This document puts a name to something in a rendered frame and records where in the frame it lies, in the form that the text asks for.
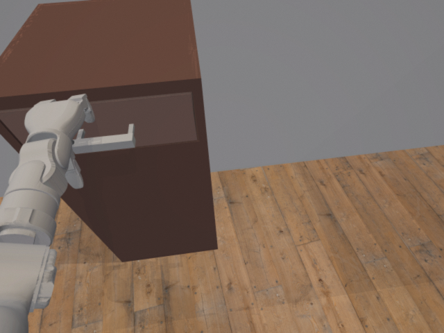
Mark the drawer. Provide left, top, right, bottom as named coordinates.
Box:
left=0, top=92, right=197, bottom=147

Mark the cabinet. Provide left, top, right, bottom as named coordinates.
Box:
left=0, top=0, right=218, bottom=262

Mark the left robot hand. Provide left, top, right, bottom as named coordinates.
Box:
left=24, top=94, right=95, bottom=189

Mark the robot left forearm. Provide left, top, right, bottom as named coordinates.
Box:
left=0, top=128, right=72, bottom=246

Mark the handle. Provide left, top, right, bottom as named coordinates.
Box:
left=72, top=123, right=136, bottom=154

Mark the robot left upper arm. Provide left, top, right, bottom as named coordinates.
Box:
left=0, top=242, right=57, bottom=333

